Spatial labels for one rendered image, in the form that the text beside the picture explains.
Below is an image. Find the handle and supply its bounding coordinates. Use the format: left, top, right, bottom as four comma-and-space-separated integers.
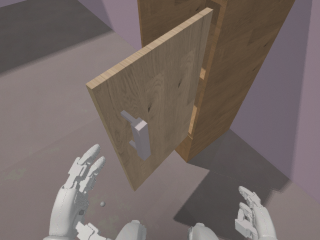
120, 110, 151, 161

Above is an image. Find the cupboard door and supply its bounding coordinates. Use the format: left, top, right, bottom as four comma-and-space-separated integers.
85, 7, 213, 191

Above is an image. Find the robot left thigh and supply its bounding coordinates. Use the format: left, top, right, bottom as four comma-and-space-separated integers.
115, 222, 147, 240

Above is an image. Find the robot thigh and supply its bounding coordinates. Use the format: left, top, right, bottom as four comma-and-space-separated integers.
187, 225, 219, 240
115, 222, 147, 240

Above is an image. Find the robot right thigh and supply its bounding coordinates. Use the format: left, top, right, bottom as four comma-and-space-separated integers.
187, 225, 219, 240

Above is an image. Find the right robot hand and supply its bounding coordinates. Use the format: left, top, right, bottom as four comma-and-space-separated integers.
235, 186, 277, 240

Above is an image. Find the left robot hand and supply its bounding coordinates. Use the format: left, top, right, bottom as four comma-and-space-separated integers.
49, 144, 112, 240

